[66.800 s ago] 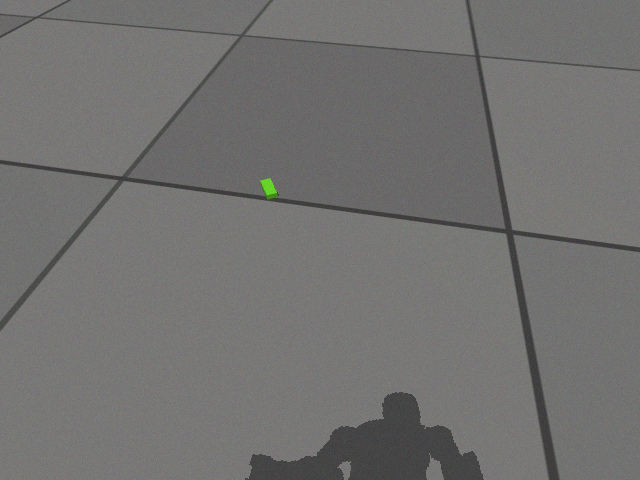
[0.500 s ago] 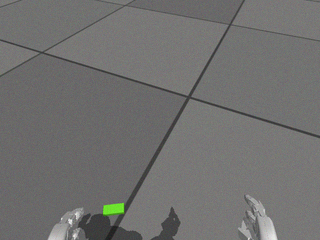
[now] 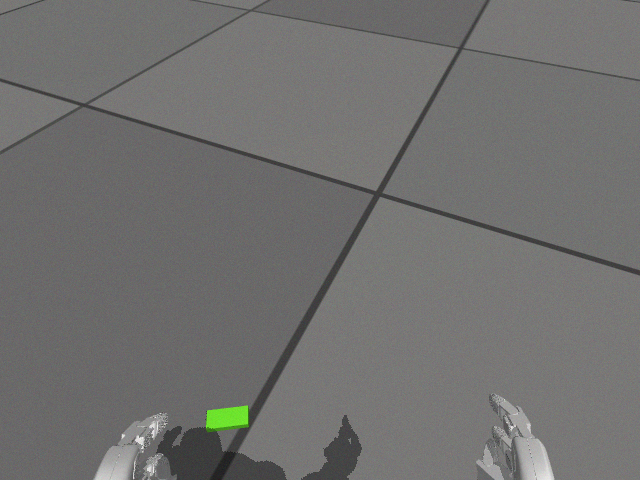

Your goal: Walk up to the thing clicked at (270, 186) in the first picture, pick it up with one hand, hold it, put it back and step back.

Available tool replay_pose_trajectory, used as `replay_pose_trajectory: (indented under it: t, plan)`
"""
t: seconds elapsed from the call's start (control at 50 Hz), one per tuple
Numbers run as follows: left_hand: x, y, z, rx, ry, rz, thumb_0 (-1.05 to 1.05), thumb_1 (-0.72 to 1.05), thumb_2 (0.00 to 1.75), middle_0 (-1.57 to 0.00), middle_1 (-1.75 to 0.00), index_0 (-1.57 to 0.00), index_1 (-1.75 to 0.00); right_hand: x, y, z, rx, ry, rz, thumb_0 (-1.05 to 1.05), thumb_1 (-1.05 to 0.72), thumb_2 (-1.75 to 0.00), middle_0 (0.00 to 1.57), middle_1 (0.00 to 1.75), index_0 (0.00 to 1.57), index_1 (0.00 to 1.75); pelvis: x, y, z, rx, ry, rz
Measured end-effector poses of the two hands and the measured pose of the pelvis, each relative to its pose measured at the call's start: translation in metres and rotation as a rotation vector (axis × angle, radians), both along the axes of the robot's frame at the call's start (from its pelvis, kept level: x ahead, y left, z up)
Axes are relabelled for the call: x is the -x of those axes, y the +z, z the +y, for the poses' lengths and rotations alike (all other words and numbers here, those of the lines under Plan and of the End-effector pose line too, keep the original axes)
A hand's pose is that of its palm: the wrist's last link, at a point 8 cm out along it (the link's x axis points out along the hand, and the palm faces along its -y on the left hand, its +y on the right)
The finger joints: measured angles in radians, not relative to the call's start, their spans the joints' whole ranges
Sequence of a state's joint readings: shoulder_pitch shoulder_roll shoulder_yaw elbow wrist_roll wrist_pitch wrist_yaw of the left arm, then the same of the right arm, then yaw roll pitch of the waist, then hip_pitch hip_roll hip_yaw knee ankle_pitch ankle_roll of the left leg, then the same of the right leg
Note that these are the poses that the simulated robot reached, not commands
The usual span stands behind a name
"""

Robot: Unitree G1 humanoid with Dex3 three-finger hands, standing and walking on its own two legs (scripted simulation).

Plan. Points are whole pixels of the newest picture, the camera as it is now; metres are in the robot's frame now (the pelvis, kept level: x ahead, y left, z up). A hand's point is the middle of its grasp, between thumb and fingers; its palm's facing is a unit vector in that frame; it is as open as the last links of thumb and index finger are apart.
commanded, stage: home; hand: left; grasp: from above
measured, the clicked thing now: (228, 418) +0.45 +0.26 -0.70
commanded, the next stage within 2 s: stand in 0.50 s
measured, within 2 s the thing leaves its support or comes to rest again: neither
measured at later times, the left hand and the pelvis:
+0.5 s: hand out of the picture +0.16 +0.18 -0.05, palm faces +0.04 -0.98 -0.21, open 7.4 cm; pelvis +0.00 +0.00 +0.00, yaw +0 degrees
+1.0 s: hand out of the picture +0.07 +0.24 -0.11, palm faces +0.04 -0.94 -0.34, open 7.4 cm; pelvis +0.00 +0.00 +0.04, yaw +0 degrees
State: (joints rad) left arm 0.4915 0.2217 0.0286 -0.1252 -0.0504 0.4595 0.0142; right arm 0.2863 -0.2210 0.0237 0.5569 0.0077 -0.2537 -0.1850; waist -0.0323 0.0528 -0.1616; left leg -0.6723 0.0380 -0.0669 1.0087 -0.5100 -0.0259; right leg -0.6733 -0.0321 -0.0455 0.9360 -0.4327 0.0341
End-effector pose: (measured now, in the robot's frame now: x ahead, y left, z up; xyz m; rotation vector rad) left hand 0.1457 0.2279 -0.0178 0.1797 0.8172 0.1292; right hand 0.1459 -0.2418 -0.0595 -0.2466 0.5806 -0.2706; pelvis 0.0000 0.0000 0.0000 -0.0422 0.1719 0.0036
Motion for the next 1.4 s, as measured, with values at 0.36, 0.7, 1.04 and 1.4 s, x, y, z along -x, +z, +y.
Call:
replay_pose_trajectory:
  t: [0.36, 0.7, 1.04, 1.4]
  plan:
    - [0.0, 0.0, 0.001, -0.005, -0.004, -0.003, 0.01, 0.9, 0.9, -0.2, -0.3, -0.21, -0.3, -0.004, 0.002, 0.0, 0.003, -0.002, -0.013, 0.02, -0.9, -0.9, 0.21, 0.3, 0.2, 0.3, -0.001, -0.001, 0.001, 0.001, 0.0, 0.0]
    - [-0.004, -0.025, 0.018, -0.105, -0.042, -0.013, 0.01, 0.9, 0.89, -0.2, -0.3, -0.21, -0.3, 0.005, -0.02, -0.007, 0.043, 0.156, 0.274, 0.01, -0.9, -0.9, 0.21, 0.3, 0.2, 0.3, 0.005, 0.009, 0.0, -0.029, -0.006, -0.095]
    - [0.101, -0.055, 0.052, -0.118, 0.107, 0.397, 0.01, 0.9, 0.89, -0.2, -0.3, -0.21, -0.3, 0.072, -0.017, -0.039, -0.027, 0.01, 0.599, 0.01, -0.91, -0.9, 0.21, 0.3, 0.2, 0.3, -0.002, 0.045, -0.002, -0.04, 0.007, -0.198]
    - [0.119, -0.043, 0.05, -0.116, 0.136, 0.469, 0.0, 0.9, 0.89, -0.2, -0.3, -0.21, -0.3, 0.087, -0.013, -0.039, -0.062, -0.006, 0.659, 0.01, -0.91, -0.9, 0.21, 0.3, 0.2, 0.3, 0.002, 0.061, -0.005, -0.043, 0.009, -0.24]
